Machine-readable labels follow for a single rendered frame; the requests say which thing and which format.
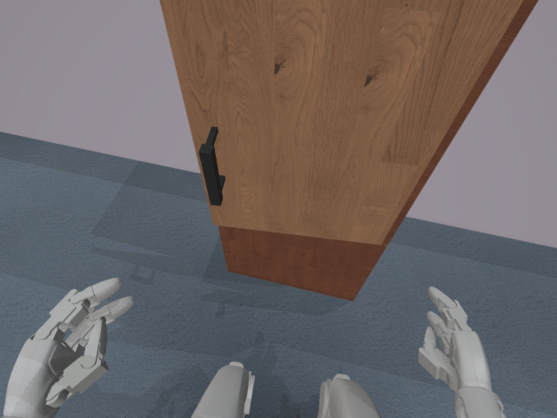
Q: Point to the robot thigh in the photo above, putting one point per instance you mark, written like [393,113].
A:
[229,394]
[342,398]

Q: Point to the robot right hand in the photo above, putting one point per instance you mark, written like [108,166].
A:
[464,347]

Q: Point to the robot right thigh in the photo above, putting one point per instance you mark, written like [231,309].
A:
[342,398]

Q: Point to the robot right forearm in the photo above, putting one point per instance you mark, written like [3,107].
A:
[475,402]

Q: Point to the robot left thigh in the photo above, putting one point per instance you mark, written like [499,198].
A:
[229,394]

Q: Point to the handle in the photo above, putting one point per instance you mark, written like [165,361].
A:
[214,181]

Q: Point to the robot left hand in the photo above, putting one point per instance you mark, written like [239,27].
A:
[34,389]

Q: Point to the cupboard door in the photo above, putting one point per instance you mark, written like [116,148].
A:
[328,111]

